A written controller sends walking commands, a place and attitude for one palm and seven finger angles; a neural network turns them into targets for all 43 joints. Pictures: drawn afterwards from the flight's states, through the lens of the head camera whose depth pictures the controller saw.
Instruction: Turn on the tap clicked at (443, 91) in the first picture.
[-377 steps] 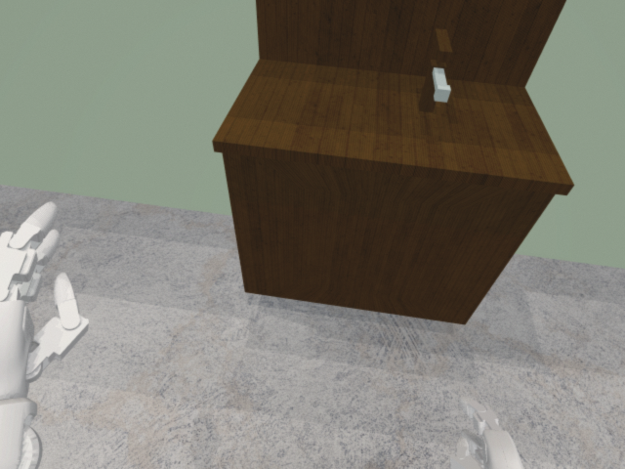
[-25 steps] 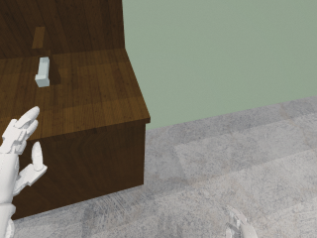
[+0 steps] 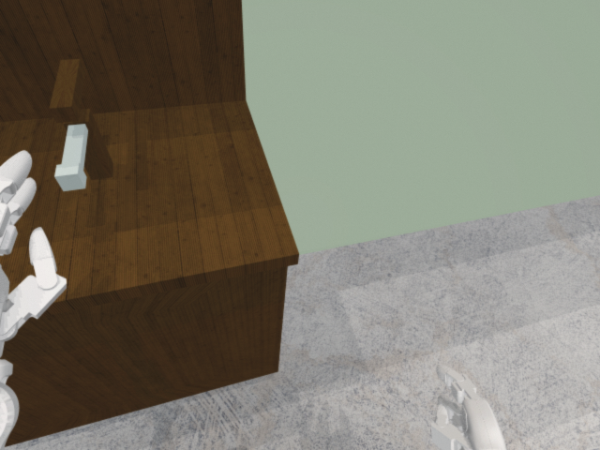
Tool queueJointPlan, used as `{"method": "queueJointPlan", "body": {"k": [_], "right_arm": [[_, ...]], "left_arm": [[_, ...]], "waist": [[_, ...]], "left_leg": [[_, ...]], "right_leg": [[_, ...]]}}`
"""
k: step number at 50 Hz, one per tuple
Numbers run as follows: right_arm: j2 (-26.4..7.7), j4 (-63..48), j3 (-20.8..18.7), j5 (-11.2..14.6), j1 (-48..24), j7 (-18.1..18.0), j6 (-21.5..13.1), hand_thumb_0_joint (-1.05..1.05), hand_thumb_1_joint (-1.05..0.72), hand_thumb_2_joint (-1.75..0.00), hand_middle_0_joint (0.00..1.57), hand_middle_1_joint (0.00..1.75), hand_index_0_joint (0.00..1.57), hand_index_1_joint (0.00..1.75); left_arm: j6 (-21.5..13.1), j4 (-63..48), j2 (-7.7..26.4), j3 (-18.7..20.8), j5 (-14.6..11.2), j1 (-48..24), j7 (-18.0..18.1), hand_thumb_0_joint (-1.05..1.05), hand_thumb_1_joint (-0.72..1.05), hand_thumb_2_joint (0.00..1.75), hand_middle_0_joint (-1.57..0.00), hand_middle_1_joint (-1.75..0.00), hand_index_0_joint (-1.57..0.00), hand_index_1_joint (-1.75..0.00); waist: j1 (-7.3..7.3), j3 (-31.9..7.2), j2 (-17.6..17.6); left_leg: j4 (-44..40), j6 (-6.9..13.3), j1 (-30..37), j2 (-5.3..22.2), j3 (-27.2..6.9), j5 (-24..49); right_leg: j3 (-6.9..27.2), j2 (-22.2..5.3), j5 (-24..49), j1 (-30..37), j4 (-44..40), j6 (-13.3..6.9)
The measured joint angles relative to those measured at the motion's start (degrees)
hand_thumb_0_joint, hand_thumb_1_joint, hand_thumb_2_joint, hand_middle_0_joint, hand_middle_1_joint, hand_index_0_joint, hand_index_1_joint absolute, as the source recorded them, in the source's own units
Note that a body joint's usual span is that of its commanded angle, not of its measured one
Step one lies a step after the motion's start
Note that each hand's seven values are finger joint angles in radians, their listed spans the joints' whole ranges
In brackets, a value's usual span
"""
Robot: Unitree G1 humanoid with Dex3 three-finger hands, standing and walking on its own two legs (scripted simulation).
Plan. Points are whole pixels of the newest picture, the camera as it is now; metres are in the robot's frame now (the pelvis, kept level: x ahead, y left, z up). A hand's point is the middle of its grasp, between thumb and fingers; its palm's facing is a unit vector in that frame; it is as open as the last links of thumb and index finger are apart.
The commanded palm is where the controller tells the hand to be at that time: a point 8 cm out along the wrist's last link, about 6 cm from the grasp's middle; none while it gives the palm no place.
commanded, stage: shuffle to correct the standing spot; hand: left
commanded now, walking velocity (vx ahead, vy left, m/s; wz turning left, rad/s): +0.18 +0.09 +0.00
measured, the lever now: (71, 176) +0.42 +0.36 +0.10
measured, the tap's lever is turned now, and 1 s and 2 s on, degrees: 0 0 0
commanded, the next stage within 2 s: come to a stop and stand still in 0.60 s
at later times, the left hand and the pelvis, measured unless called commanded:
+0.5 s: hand (60, 248) +0.26 +0.26 +0.18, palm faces +0.39 -0.82 -0.42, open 7.4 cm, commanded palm +0.21 +0.29 +0.19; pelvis +0.05 +0.01 +0.01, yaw +0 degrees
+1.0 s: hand (54, 173) +0.34 +0.31 +0.19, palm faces +0.42 -0.82 -0.38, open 7.4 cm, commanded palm +0.28 +0.34 +0.19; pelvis +0.13 +0.06 +0.01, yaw +1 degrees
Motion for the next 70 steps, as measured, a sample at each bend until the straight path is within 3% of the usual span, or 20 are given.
{"method": "queueJointPlan", "body": {"k": [4,8,11,15,16,18,20,23,25,28,31,35,39,41,45,48,64,66,68,70], "right_arm": [[-0.2,1.4,-0.4,0.2,0.1,0.5,0.6,0.01,-0.90,-0.90,0.20,0.30,0.20,0.30],[-0.3,1.0,-1.1,-0.1,0.2,0.4,1.1,0.01,-0.90,-0.90,0.20,0.30,0.20,0.30],[1.4,1.0,-0.9,-0.5,0.9,0.8,1.5,0.01,-0.91,-0.90,0.20,0.30,0.20,0.30],[2.0,0.1,0.2,-0.7,3.5,0.8,1.9,0.01,-0.91,-0.90,0.20,0.30,0.20,0.30],[1.9,-0.1,0.5,-0.6,4.1,0.6,1.9,0.01,-0.90,-0.90,0.20,0.30,0.20,0.30],[1.3,1.1,0.4,-0.6,3.6,0.5,2.3,0.01,-0.90,-0.90,0.21,0.30,0.20,0.30],[0.4,3.1,0.2,-1.0,2.1,0.4,3.6,0.01,-0.90,-0.90,0.21,0.30,0.20,0.30],[-0.1,4.1,-0.3,-1.1,1.5,0.9,4.4,0.01,-0.91,-0.90,0.21,0.30,0.20,0.30],[-0.5,4.1,-0.3,-1.1,1.7,0.6,4.1,0.01,-0.91,-0.90,0.21,0.30,0.20,0.30],[-1.2,3.9,-0.4,-1.4,2.2,-0.3,2.7,0.01,-0.91,-0.90,0.20,0.30,0.20,0.30],[-1.9,3.5,-0.7,-1.6,2.3,-1.3,1.1,0.01,-0.91,-0.90,0.20,0.30,0.20,0.30],[-3.0,1.8,-1.7,-1.2,2.5,-2.4,-0.4,0.01,-0.91,-0.90,0.20,0.30,0.20,0.30],[0.1,1.8,-1.3,-0.4,1.1,-2.5,-0.2,0.01,-0.91,-0.90,0.20,0.30,0.20,0.30],[1.9,1.9,-0.4,-0.7,1.3,-2.2,-0.2,0.01,-0.91,-0.90,0.20,0.30,0.20,0.30],[3.7,1.6,2.1,-0.9,1.7,-1.0,-1.1,0.01,-0.91,-0.90,0.20,0.30,0.20,0.30],[3.6,2.2,2.9,-1.0,1.0,-0.7,-1.2,0.01,-0.90,-0.90,0.21,0.30,0.20,0.30],[-0.9,1.0,-0.2,-0.4,-1.7,-3.7,1.2,0.01,-0.91,-0.90,0.20,0.30,0.20,0.30],[-1.1,0.9,-1.4,-1.0,0.2,-3.6,-0.9,0.01,-0.91,-0.90,0.20,0.30,0.20,0.30],[-1.1,1.7,-1.2,-0.6,0.0,-2.5,-1.2,0.01,-0.91,-0.90,0.20,0.30,0.20,0.30],[-1.3,1.5,-1.0,0.0,-0.4,-1.3,-1.7,0.01,-0.91,-0.90,0.20,0.30,0.20,0.30]], "left_arm": [[-1.3,-2.9,0.0,-0.1,0.0,-0.2,0.5,0.02,0.89,0.90,-0.21,-0.30,-0.21,-0.30],[-1.8,-2.5,-0.4,1.4,-0.1,0.3,0.8,0.01,0.89,0.90,-0.21,-0.30,-0.21,-0.30],[-1.0,0.2,-0.5,1.8,0.1,-0.1,1.1,0.01,0.89,0.90,-0.21,-0.30,-0.21,-0.30],[0.6,1.7,-0.5,0.7,0.1,0.4,0.7,0.01,0.89,0.90,-0.21,-0.30,-0.21,-0.30],[0.8,1.3,0.3,0.4,0.1,0.4,0.5,0.01,0.89,0.90,-0.21,-0.30,-0.21,-0.30],[0.3,0.7,1.2,-0.2,0.1,-0.3,-0.1,0.01,0.89,0.90,-0.21,-0.30,-0.21,-0.30],[-0.8,0.7,0.3,-0.1,0.1,0.4,-0.8,0.01,0.89,0.90,-0.21,-0.30,-0.21,-0.30],[-1.8,0.9,-0.5,0.8,0.3,3.0,-1.2,0.01,0.89,0.90,-0.21,-0.30,-0.21,-0.30],[-1.6,1.2,-0.8,0.8,0.7,3.1,-1.1,0.01,0.89,0.90,-0.21,-0.30,-0.21,-0.30],[-1.3,1.8,-1.3,-0.4,1.0,1.5,-0.4,0.01,0.89,0.90,-0.21,-0.30,-0.21,-0.30],[-0.5,1.7,-1.8,-1.6,1.2,0.5,0.5,0.01,0.89,0.90,-0.21,-0.30,-0.21,-0.30],[-0.1,0.7,-2.2,-2.6,1.2,0.4,1.2,0.01,0.89,0.90,-0.21,-0.30,-0.21,-0.30],[0.0,3.6,-0.5,-1.2,1.3,-1.7,1.5,0.01,0.89,0.90,-0.21,-0.30,-0.21,-0.30],[0.9,5.2,0.0,-0.7,1.4,-2.2,1.5,0.01,0.89,0.90,-0.21,-0.30,-0.21,-0.30],[2.2,3.8,-0.4,-0.6,1.2,-0.9,1.8,0.02,0.89,0.90,-0.21,-0.30,-0.21,-0.30],[2.4,2.3,-1.6,-1.9,1.3,0.3,1.7,0.02,0.89,0.90,-0.21,-0.30,-0.21,-0.30],[4.7,0.9,-1.6,-2.9,-0.3,3.3,2.9,0.02,0.89,0.90,-0.21,-0.30,-0.21,-0.30],[2.6,4.2,2.8,-1.3,3.1,-4.5,0.0,0.02,0.89,0.90,-0.22,-0.30,-0.21,-0.30],[-0.1,8.8,5.7,1.9,2.1,-10.6,-0.4,0.02,0.88,0.90,-0.22,-0.30,-0.21,-0.30],[-0.9,10.5,4.9,3.7,0.2,-11.3,0.4,0.01,0.89,0.90,-0.21,-0.30,-0.21,-0.30]], "waist": [[0.63,0.7,-1.6],[-0.15,-0.2,0.3],[-0.83,0.7,0.5],[-2.87,1.1,2.0],[-3.32,1.5,2.0],[-3.27,2.5,2.1],[-1.82,2.9,2.6],[-0.07,2.1,1.3],[0.66,1.5,0.1],[1.20,0.6,-1.6],[1.52,-0.2,-2.5],[0.89,-2.2,-0.2],[-0.03,-2.0,-1.7],[-0.66,-2.4,-1.8],[-0.27,-1.9,-1.4],[0.13,-0.9,1.4],[-0.03,-1.2,1.0],[1.85,-0.5,0.4],[2.67,0.6,-0.6],[2.20,1.5,-0.9]], "left_leg": [[5.4,-0.8,-1.7,-1.1,1.2,1.6],[-0.8,2.5,2.4,-1.8,1.5,-4.2],[-3.9,1.9,5.6,-2.3,2.4,-1.5],[-5.3,1.5,8.1,-2.2,1.2,-1.3],[-1.8,1.1,7.0,-2.2,1.0,-1.9],[13.8,0.5,0.1,-2.0,0.3,-1.4],[27.5,-0.7,-6.6,-2.2,-1.9,-1.4],[34.6,-2.3,-14.7,-0.5,-3.2,3.1],[31.4,-2.6,-17.7,1.5,-3.4,5.6],[18.5,-2.4,-17.1,3.6,-2.1,8.9],[4.0,-1.9,-11.5,3.7,0.2,9.0],[-8.3,-1.1,-3.0,2.5,1.1,9.6],[-6.5,-1.5,-1.9,0.7,1.8,10.5],[-7.9,-1.5,-1.0,0.2,1.3,10.2],[-9.2,-2.0,0.2,0.1,1.1,10.0],[-8.1,-2.5,0.3,1.8,0.3,8.7],[-13.3,-2.3,0.9,1.8,0.9,11.6],[-11.8,-2.2,-0.9,2.1,-0.1,11.8],[-11.7,-2.4,-1.6,2.2,-0.2,12.3],[-12.3,-1.9,-1.2,1.8,0.8,12.9]], "right_leg": [[0.7,-1.6,-2.1,0.1,2.2,0.5],[0.9,-1.1,-4.5,-5.9,15.0,-1.1],[-1.2,0.0,-5.2,-10.2,22.2,-2.3],[-8.2,1.9,4.8,-10.2,8.4,-3.3],[-9.3,2.2,8.9,-8.5,2.9,-4.0],[-10.2,2.2,7.1,-7.3,2.5,-8.1],[-9.8,2.9,6.3,-6.9,3.2,-8.4],[-8.0,3.2,8.1,-5.4,-0.2,-7.5],[-7.4,2.6,9.4,-4.2,-3.2,-7.2],[-6.9,0.9,10.7,-2.7,-6.7,-6.5],[-6.1,-0.7,10.3,-1.9,-7.2,-5.6],[-5.9,-0.9,6.6,-2.4,-2.8,-3.6],[-1.7,-0.2,-3.2,-5.4,9.4,-2.5],[-1.4,0.4,-3.1,-6.3,11.6,-2.2],[-1.9,0.9,5.0,-2.7,-1.4,-2.0],[-2.8,2.8,8.6,-0.2,-6.4,-3.6],[-2.1,3.2,11.4,0.6,-12.2,-3.7],[-3.1,3.4,12.0,0.1,-12.6,-3.5],[-3.2,3.5,12.8,-0.6,-12.7,-3.9],[-2.3,3.1,13.2,-1.0,-12.2,-3.7]]}}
